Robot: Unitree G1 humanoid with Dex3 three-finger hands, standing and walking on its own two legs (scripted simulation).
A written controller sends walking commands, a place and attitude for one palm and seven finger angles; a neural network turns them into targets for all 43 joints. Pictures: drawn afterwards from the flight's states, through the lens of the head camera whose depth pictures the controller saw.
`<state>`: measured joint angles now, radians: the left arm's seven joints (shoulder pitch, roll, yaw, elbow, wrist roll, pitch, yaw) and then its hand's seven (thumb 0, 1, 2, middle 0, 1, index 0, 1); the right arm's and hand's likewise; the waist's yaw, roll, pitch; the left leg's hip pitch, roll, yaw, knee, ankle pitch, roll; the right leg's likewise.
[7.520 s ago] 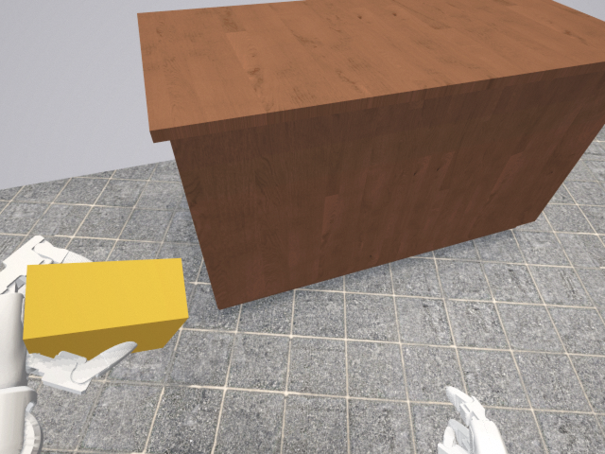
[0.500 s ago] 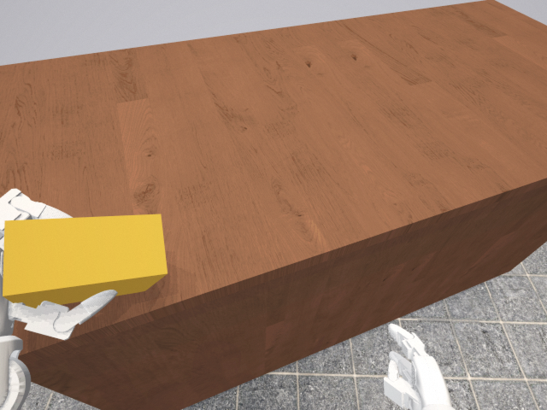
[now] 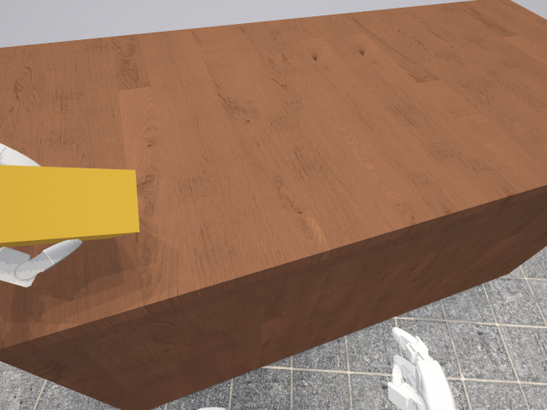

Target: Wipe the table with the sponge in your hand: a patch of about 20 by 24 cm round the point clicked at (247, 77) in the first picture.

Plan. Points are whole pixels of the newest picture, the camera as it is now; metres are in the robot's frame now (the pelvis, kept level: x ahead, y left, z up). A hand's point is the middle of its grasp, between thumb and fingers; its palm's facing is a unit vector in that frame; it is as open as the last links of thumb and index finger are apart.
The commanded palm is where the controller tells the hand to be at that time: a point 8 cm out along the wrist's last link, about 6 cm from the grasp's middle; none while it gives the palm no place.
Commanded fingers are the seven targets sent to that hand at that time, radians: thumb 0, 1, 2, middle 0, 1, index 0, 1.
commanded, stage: come to a stop and stand still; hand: left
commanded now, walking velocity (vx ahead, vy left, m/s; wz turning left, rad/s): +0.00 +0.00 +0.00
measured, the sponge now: (77, 210) +0.27 +0.25 +0.19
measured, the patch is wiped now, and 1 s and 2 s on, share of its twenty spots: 0.00 0.00 0.00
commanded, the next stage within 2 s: look again from close up in 0.68 s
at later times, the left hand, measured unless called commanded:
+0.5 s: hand (47, 242) +0.23 +0.26 +0.17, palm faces +0.42 -0.84 -0.34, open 10.2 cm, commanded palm +0.17 +0.30 +0.18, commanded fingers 0.00 0.10 1.30 -1.20 -1.60 -1.20 -1.60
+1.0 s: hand (49, 246) +0.23 +0.26 +0.17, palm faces +0.43 -0.84 -0.33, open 10.2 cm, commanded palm +0.17 +0.30 +0.18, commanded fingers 0.00 0.10 1.30 -1.20 -1.60 -1.20 -1.60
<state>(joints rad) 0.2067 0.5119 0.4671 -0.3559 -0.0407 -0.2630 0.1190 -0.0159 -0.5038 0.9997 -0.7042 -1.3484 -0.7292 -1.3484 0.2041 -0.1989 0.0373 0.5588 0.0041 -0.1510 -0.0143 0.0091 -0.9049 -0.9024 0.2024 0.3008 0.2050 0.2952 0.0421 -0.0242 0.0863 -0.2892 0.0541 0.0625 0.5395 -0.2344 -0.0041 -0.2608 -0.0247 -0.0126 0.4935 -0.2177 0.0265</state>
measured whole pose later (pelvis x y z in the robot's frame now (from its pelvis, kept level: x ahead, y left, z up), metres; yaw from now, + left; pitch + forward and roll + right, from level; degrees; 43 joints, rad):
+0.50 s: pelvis +0.01 +0.02 +0.00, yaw +0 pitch -2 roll -1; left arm 0.40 0.33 0.38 -0.50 -0.04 -0.21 0.15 -0.01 -0.50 1.00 -0.70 -1.35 -0.72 -1.35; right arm 0.17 -0.18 0.01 0.57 0.01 -0.13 -0.01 0.01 -0.90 -0.90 0.20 0.30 0.21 0.30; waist 0.00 -0.01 0.09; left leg -0.25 0.04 0.08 0.53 -0.25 0.02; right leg -0.21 -0.04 0.01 0.45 -0.21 0.06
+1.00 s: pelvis +0.01 +0.02 +0.00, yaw +0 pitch -2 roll -1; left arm 0.42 0.32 0.37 -0.50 -0.04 -0.19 0.16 -0.01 -0.50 1.00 -0.69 -1.35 -0.72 -1.35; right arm 0.18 -0.20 0.00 0.57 0.02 -0.12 -0.02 0.01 -0.90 -0.90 0.20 0.30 0.21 0.30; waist 0.00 -0.01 0.09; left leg -0.23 0.04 0.07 0.51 -0.24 0.02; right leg -0.19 -0.04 0.00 0.42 -0.20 0.05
